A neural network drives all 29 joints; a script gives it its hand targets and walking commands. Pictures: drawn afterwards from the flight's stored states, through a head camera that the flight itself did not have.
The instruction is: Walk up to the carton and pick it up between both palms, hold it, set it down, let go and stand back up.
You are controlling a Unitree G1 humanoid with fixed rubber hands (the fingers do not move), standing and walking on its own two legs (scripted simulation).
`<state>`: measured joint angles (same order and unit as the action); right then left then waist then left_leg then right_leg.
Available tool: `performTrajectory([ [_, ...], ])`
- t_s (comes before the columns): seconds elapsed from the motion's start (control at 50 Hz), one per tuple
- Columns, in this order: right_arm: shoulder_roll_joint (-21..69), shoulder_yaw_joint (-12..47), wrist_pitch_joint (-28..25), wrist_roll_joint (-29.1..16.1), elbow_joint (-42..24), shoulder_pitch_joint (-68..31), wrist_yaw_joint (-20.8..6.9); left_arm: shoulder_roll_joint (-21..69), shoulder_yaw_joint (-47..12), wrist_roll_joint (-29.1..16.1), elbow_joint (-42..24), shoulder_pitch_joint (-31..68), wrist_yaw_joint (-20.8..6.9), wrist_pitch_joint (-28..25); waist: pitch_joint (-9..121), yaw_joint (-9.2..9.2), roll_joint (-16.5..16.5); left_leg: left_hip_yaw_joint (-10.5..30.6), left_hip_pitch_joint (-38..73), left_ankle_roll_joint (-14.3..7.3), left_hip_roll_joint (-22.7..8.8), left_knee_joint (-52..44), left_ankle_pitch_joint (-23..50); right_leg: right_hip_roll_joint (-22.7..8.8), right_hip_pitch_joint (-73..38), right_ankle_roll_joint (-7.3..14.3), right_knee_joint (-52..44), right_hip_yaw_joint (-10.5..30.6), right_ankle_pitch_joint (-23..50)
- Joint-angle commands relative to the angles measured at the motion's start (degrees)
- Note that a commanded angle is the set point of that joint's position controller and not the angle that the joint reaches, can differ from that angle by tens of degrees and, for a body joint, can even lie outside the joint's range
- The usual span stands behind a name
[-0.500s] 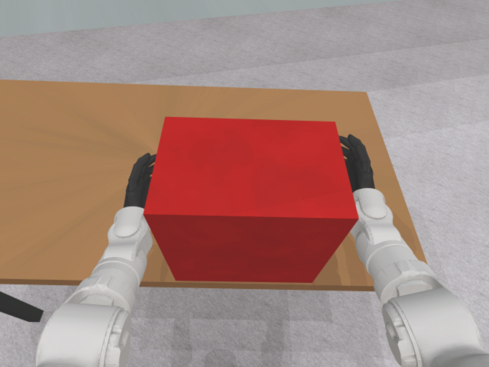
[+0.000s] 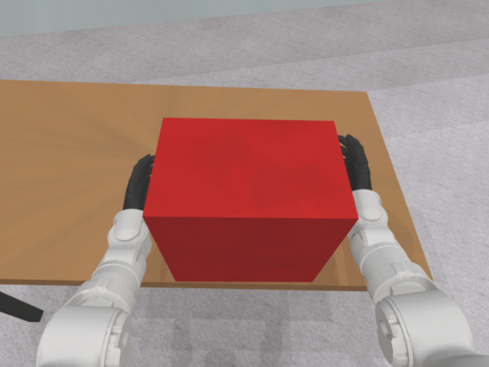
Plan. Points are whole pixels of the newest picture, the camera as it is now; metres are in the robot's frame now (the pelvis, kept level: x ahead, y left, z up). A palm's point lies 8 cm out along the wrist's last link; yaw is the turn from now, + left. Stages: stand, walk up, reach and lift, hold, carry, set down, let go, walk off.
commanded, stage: reach and lift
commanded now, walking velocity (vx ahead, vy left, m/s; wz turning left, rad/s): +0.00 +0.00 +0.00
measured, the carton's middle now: (246, 209) +0.39 +0.01 -0.01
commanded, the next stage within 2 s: none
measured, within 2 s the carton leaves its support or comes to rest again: leaves its support in 0.24 s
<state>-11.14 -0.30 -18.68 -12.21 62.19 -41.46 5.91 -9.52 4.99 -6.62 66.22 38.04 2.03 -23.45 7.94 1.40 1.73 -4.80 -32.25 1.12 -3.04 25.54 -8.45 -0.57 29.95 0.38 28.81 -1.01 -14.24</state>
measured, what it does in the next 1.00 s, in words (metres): stands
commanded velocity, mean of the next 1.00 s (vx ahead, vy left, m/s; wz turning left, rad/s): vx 0.00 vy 0.00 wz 0.00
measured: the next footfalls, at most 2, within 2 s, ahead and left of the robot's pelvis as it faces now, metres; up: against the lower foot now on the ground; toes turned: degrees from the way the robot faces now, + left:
none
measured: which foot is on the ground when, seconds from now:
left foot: down 0.00-1.00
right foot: down 0.00-1.00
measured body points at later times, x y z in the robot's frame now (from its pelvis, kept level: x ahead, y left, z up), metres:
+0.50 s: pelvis -0.02 +0.00 +0.00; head +0.03 +0.01 +0.45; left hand +0.36 +0.20 +0.04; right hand +0.39 -0.17 +0.07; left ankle +0.03 +0.13 -0.73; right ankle -0.02 -0.11 -0.73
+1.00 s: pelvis -0.01 +0.00 +0.00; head +0.02 +0.00 +0.45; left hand +0.37 +0.20 +0.05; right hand +0.40 -0.17 +0.08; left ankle +0.03 +0.13 -0.73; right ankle -0.02 -0.11 -0.73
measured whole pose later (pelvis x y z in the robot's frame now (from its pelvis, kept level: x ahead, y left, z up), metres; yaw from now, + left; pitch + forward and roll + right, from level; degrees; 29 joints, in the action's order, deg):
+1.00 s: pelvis -0.01 +0.00 +0.00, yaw +0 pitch +14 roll +1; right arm -7.5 -6.2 -25.3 -0.7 62.0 -38.6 7.3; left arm -8.8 6.4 -4.9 60.9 33.2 3.8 -25.0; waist 11.6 1.4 1.7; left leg -4.7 -31.4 1.1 -3.0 24.2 -6.8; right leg -0.6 29.7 0.3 28.8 -1.1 -13.2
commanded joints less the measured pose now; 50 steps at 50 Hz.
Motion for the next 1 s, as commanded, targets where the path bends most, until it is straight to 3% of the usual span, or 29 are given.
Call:
performTrajectory([
  [0.0, 22.67, 2.07, -3.19, 13.46, 0.70, -21.12, -5.75, 19.01, 2.76, 11.01, -6.54, 22.66, -5.77, -4.56, 29.10, 0.75, -2.24, 1.62, 26.17, 1.12, 3.17, 2.06, 23.83, 0.86, -8.78, -1.70, -6.49, -0.96, 22.91],
  [0.02, 28.07, 4.98, -4.50, 14.23, -3.06, -20.00, -6.30, 24.30, -0.56, 10.40, -7.81, 21.09, -6.81, -5.21, 32.15, 0.71, -1.21, 2.04, 27.24, 1.00, 3.46, 2.70, 26.00, 0.87, -10.80, -1.79, -6.69, -0.72, 27.54],
  [0.06, 37.34, 8.52, -5.99, 18.04, -2.07, -18.81, -9.12, 33.98, -5.77, 11.60, -12.05, 26.28, -8.00, -7.22, 35.65, -0.38, -3.72, 2.27, 29.33, 1.70, 3.15, 1.99, 28.18, 0.61, -11.18, -1.55, -5.95, -1.27, 30.17],
  [0.12, 40.99, 12.56, -7.91, 16.95, -7.44, -16.86, -9.03, 36.16, -10.43, 10.52, -12.66, 22.66, -8.25, -8.22, 38.23, -1.32, -1.77, 2.85, 27.44, 1.26, 3.68, 2.85, 31.87, 1.19, -15.48, -2.24, -4.76, -0.47, 39.65],
  [0.18, 40.95, 12.76, -9.64, 17.48, -4.76, -16.84, -9.01, 36.86, -12.03, 10.46, -16.50, 27.10, -7.60, -9.51, 38.22, -2.15, -2.42, 3.20, 26.51, 1.39, 3.54, 1.65, 31.77, 1.19, -17.85, -2.53, -4.65, -0.40, 42.73],
  [0.22, 39.61, 10.94, -10.86, 19.08, -4.13, -18.32, -9.18, 36.91, -11.90, 11.20, -14.45, 26.42, -7.12, -9.82, 37.03, -1.49, -2.14, 3.37, 27.06, 1.45, 3.29, 0.93, 29.09, 1.59, -16.65, -2.08, -6.10, -0.67, 36.38],
  [0.24, 39.92, 11.85, -11.72, 19.24, -4.91, -17.91, -9.22, 37.86, -13.34, 11.44, -17.14, 28.63, -7.12, -10.41, 38.20, -2.72, -2.66, 3.15, 28.05, 1.64, 3.47, 0.55, 28.76, 1.99, -15.75, -2.23, -6.83, -1.40, 35.02],
  [0.26, 39.62, 11.55, -12.63, 19.85, -4.97, -18.67, -9.40, 38.01, -12.46, 11.91, -16.88, 27.36, -6.50, -10.73, 37.09, -0.94, -2.12, 2.88, 29.12, 1.94, 3.02, 0.25, 30.02, 2.20, -14.79, -1.88, -6.87, -1.56, 34.69],
  [0.3, 38.33, 10.73, -13.65, 21.02, -3.40, -19.26, -9.73, 38.29, -12.52, 12.19, -15.99, 30.06, -6.16, -11.68, 36.34, -1.58, -2.51, 3.08, 30.78, 1.83, 2.96, -0.64, 27.45, 2.09, -11.47, -1.38, -8.54, -1.50, 29.05],
  [0.34, 37.14, 7.44, -15.21, 23.98, -0.60, -19.59, -10.15, 37.09, -10.87, 13.56, -14.22, 32.93, -6.25, -12.76, 33.92, -1.78, -3.46, 2.09, 29.30, 2.09, 2.92, -1.60, 22.48, 2.18, -9.59, -0.58, -9.81, -1.79, 21.54],
  [0.36, 36.86, 7.21, -16.07, 24.91, 0.03, -20.15, -10.39, 37.63, -9.61, 14.17, -13.24, 32.55, -5.95, -13.46, 35.47, -0.57, -2.91, 1.76, 29.90, 1.85, 2.76, -2.03, 21.39, 2.28, -8.49, -0.52, -10.53, -2.01, 18.56],
  [0.42, 37.17, 6.14, -17.44, 26.61, 0.03, -25.22, -10.76, 35.99, -9.99, 12.97, -11.69, 38.79, -5.42, -14.96, 34.44, -0.85, -0.92, 1.12, 26.00, 0.64, 2.65, -3.06, 15.12, 2.24, -7.34, -1.31, -10.10, -2.27, 12.61],
  [0.46, 38.00, 4.55, -17.47, 28.12, 2.13, -23.52, -10.13, 35.70, -10.45, 12.80, -9.50, 38.45, -5.54, -14.35, 32.91, -2.05, -1.27, 0.54, 23.69, -0.17, 3.26, -3.88, 10.89, 1.80, -9.03, -1.01, -10.52, -0.76, 9.14],
  [0.52, 35.83, 2.19, -16.34, 29.11, 3.42, -24.35, -10.39, 33.85, -9.11, 12.96, -8.16, 41.62, -5.12, -13.71, 29.69, -1.66, -1.56, -0.39, 22.34, -0.51, 2.91, -5.33, 2.11, 1.54, -5.64, -0.33, -11.50, -0.77, -1.67],
  [0.56, 37.65, 4.42, -15.94, 29.13, 1.60, -26.38, -10.29, 34.71, -8.93, 12.15, -7.30, 39.49, -5.21, -12.68, 29.85, -0.50, 0.76, -0.24, 20.93, -1.69, 3.13, -5.61, 1.57, 1.33, -7.54, -0.70, -11.05, -0.12, -2.07],
  [0.6, 38.67, 3.91, -15.04, 28.69, 1.68, -27.25, -10.38, 33.81, -8.73, 12.01, -9.60, 42.99, -5.15, -12.49, 29.90, -0.39, -0.51, -0.38, 20.33, -1.61, 3.19, -5.65, 2.16, 1.24, -7.77, -0.63, -10.40, -0.50, -1.65],
  [0.62, 36.48, 4.07, -14.90, 27.74, 1.42, -28.17, -10.65, 34.00, -8.19, 11.70, -8.79, 42.60, -4.87, -11.64, 29.01, 0.97, -0.38, -0.66, 20.91, -1.20, 2.99, -6.10, 2.04, 1.12, -7.47, -0.65, -10.51, -0.99, -1.99],
  [0.66, 37.90, 4.84, -13.93, 26.98, -0.60, -27.92, -10.42, 36.21, -10.69, 10.67, -8.91, 42.20, -4.56, -10.66, 31.06, -0.04, -1.18, -0.14, 21.40, -1.18, 2.85, -5.99, 1.82, 1.83, -7.74, -0.34, -10.58, -0.85, -2.66],
  [0.7, 39.14, 7.26, -13.50, 26.08, -3.72, -28.42, -10.28, 35.82, -11.64, 8.89, -12.07, 42.00, -4.63, -10.90, 34.60, -0.12, -0.24, -0.34, 22.32, -1.51, 2.99, -5.05, 6.39, 2.03, -9.16, -1.08, -9.69, -1.13, 3.34],
  [0.72, 39.87, 8.67, -12.50, 25.36, -2.68, -27.61, -10.08, 34.89, -10.96, 9.79, -13.38, 40.68, -4.30, -10.35, 33.42, 1.31, -0.73, -0.45, 21.54, -1.48, 3.61, -4.94, 7.46, 1.65, -10.33, -1.17, -10.18, -0.40, 4.77],
  [0.74, 41.59, 10.90, -12.58, 23.11, -5.84, -30.12, -9.71, 36.04, -13.33, 8.12, -18.14, 43.73, -4.20, -10.87, 37.54, 0.94, -1.00, -0.22, 22.89, -1.34, 3.65, -4.18, 10.43, 1.88, -12.68, -1.43, -8.89, -0.09, 8.51],
  [0.78, 42.24, 14.79, -11.28, 20.55, -8.99, -29.22, -9.53, 37.08, -16.06, 6.43, -18.29, 40.66, -4.04, -9.69, 39.23, 0.56, 0.87, 0.85, 23.66, -1.71, 3.93, -3.87, 12.86, 2.16, -14.17, -1.98, -8.16, -0.18, 14.76],
  [0.8, 42.58, 14.88, -11.44, 20.34, -10.28, -28.90, -9.33, 37.66, -16.17, 5.56, -18.38, 39.67, -4.08, -9.22, 40.64, 1.03, -0.23, 0.44, 22.70, -1.57, 4.21, -3.51, 13.71, 2.33, -14.25, -2.17, -8.27, -0.02, 14.53],
  [0.82, 43.70, 15.95, -11.04, 19.20, -9.73, -27.62, -9.20, 38.45, -17.72, 5.57, -19.50, 40.38, -4.31, -8.91, 41.36, 0.03, -0.95, 1.24, 23.40, -1.12, 3.95, -3.32, 14.56, 2.50, -15.02, -2.02, -7.87, 0.03, 16.94],
  [0.84, 44.66, 17.76, -11.20, 17.31, -13.63, -29.20, -9.09, 40.12, -17.95, 4.72, -20.59, 38.23, -4.13, -8.88, 42.46, 1.53, 0.66, 1.13, 22.89, -1.18, 4.58, -2.13, 18.09, 2.27, -17.50, -2.43, -6.88, 0.54, 22.03],
  [0.86, 44.18, 17.97, -10.61, 16.84, -13.07, -27.02, -8.57, 39.58, -18.76, 5.23, -22.09, 37.30, -4.31, -8.10, 42.18, 0.59, -0.22, 1.79, 24.10, -0.69, 4.50, -1.76, 20.67, 2.31, -18.55, -2.63, -6.44, 0.60, 26.56],
  [0.94, 45.18, 20.83, -7.10, 13.27, -16.51, -23.87, -7.31, 40.06, -21.89, 3.75, -30.60, 40.25, -4.29, -4.83, 41.22, -0.92, -0.79, 1.94, 26.44, -0.38, 4.55, -1.92, 23.43, 2.89, -20.75, -3.36, -6.62, 1.32, 29.21],
  [0.96, 45.41, 22.20, -5.66, 11.56, -17.99, -22.98, -7.05, 40.93, -21.44, 4.66, -29.52, 35.28, -4.15, -2.70, 39.17, -0.04, -0.35, 2.17, 26.58, -0.54, 4.34, -2.35, 23.73, 3.08, -21.95, -3.65, -7.07, 1.75, 30.19],
  [0.98, 44.53, 23.38, -4.09, 10.47, -18.08, -22.07, -6.87, 41.40, -22.30, 4.45, -28.53, 34.69, -4.56, -1.00, 37.87, -0.62, -0.16, 2.53, 28.39, -0.15, 4.18, -2.28, 24.24, 3.07, -22.25, -3.16, -7.58, 1.23, 28.03],
])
